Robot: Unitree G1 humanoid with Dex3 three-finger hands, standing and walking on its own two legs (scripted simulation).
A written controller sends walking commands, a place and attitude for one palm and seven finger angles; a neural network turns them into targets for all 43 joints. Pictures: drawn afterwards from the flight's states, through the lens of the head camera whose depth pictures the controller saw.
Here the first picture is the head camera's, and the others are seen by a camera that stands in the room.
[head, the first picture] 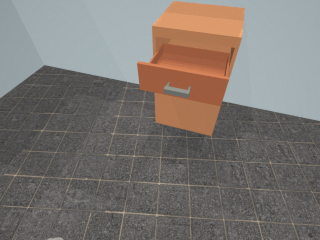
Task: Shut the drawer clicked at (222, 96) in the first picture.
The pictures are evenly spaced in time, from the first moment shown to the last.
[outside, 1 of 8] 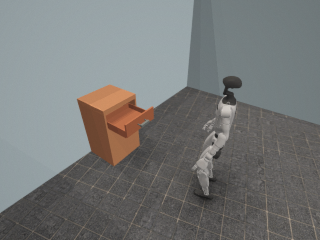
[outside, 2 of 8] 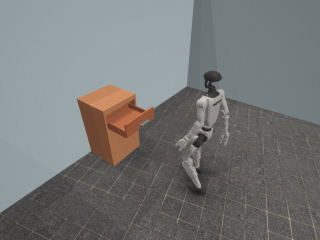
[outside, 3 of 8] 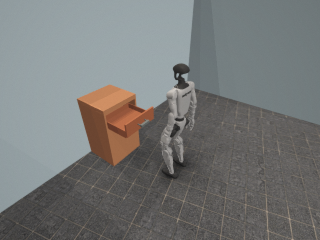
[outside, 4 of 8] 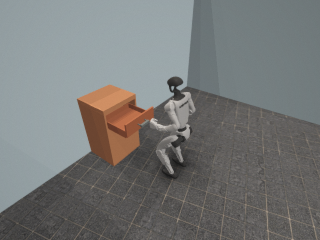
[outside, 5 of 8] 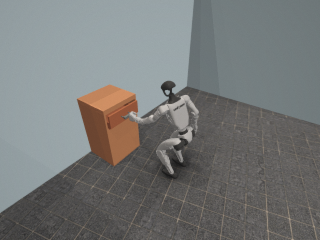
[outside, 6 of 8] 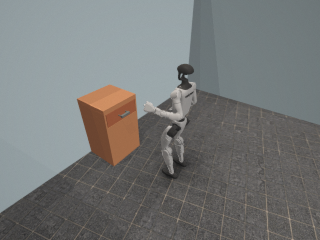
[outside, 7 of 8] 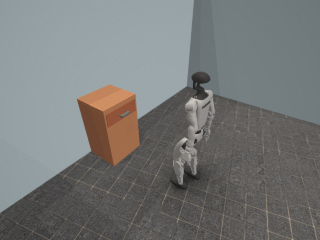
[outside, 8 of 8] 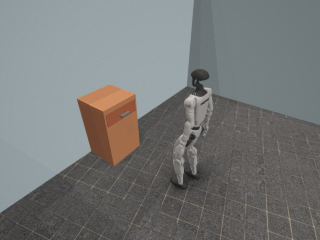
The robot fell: no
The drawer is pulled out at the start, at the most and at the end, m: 0.29 0.29 0.00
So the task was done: yes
